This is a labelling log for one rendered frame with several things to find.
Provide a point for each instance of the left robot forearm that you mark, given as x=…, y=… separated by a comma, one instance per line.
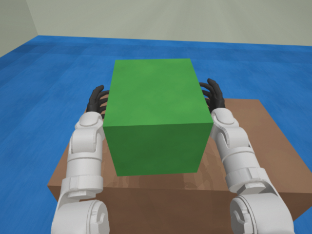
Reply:
x=83, y=176

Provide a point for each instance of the right robot upper arm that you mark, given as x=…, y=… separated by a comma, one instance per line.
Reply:
x=260, y=214

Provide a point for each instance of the carton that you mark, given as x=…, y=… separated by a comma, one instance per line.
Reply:
x=157, y=120

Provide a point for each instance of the pedestal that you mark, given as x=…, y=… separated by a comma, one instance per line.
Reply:
x=198, y=203

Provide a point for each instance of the left robot hand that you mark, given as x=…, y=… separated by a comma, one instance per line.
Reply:
x=95, y=101

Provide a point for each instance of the right robot hand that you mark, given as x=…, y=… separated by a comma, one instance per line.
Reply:
x=215, y=96

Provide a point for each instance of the right robot forearm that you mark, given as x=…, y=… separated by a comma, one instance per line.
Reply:
x=244, y=176

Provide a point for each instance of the left robot upper arm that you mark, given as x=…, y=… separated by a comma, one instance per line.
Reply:
x=85, y=217

